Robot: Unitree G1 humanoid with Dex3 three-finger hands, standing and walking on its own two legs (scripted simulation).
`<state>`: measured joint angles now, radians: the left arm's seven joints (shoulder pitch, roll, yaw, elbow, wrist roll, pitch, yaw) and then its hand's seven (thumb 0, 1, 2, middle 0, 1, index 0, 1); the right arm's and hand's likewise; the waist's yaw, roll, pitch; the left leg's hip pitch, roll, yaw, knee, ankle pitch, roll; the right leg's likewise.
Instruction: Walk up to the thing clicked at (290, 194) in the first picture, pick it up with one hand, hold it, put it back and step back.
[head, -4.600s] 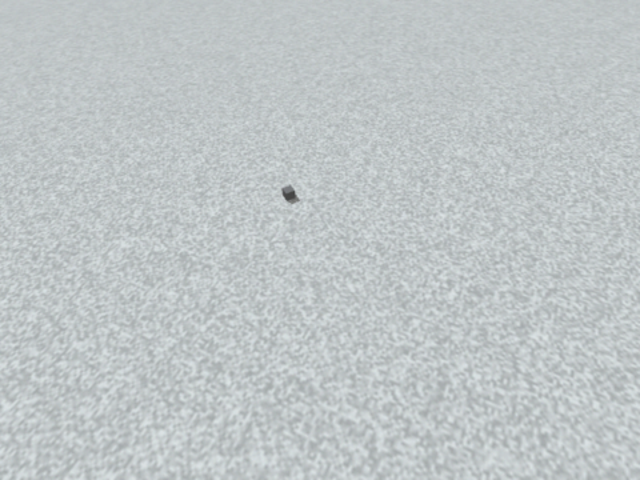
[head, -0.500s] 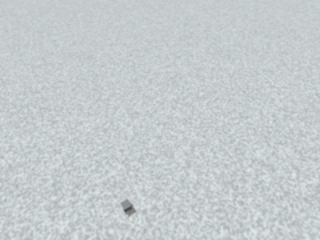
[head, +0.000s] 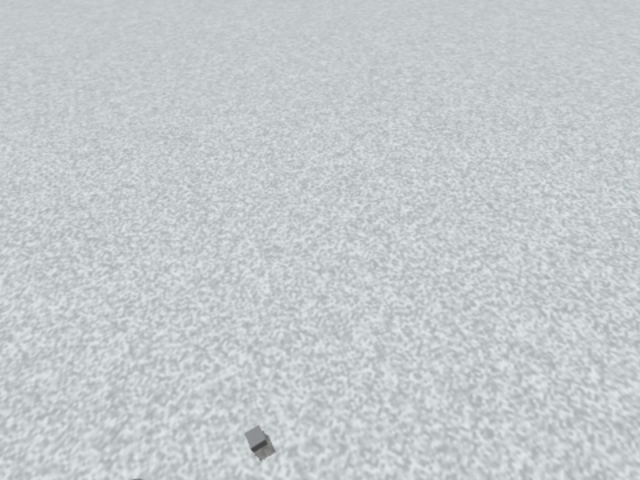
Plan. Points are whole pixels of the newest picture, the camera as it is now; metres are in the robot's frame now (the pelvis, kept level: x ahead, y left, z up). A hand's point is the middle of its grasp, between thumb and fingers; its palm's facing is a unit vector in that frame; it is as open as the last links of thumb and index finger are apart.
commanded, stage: walk up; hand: left
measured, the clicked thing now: (256, 438) +0.40 +0.23 -0.75
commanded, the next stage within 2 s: stand in 0.76 s
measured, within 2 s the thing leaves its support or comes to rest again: neither
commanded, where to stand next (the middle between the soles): +0.03 +0.00 m, yaw +0 degrees
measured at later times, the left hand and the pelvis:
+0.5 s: hand out of the picture +0.08 +0.26 -0.15, palm faces -0.01 -0.94 -0.33, open 7.4 cm; pelvis +0.01 +0.01 +0.01, yaw +1 degrees
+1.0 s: hand out of the picture +0.09 +0.26 -0.15, palm faces -0.01 -0.94 -0.33, open 7.4 cm; pelvis +0.02 +0.01 +0.01, yaw +1 degrees
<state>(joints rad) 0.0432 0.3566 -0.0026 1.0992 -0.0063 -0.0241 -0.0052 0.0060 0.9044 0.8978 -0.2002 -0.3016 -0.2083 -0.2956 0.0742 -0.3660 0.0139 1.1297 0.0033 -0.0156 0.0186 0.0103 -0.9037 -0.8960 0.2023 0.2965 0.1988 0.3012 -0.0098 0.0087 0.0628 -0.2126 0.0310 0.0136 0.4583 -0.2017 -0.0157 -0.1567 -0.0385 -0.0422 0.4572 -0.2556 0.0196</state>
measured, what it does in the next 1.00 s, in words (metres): stands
